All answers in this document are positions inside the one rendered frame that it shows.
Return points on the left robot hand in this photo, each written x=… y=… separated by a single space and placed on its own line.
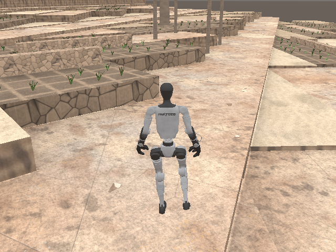
x=143 y=147

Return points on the robot shin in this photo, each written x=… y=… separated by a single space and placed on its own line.
x=184 y=185
x=160 y=190

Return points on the left robot shin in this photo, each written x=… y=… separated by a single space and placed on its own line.
x=160 y=190

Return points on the right robot hand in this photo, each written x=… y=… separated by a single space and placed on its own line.
x=197 y=150

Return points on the right robot upper arm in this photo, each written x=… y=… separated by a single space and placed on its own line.
x=186 y=119

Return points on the robot right forearm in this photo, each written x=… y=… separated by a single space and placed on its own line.
x=193 y=138

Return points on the robot left forearm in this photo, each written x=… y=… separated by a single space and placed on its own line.
x=142 y=139

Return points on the right robot shin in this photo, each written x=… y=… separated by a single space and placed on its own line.
x=184 y=185

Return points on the left robot upper arm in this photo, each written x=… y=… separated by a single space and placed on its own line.
x=147 y=120

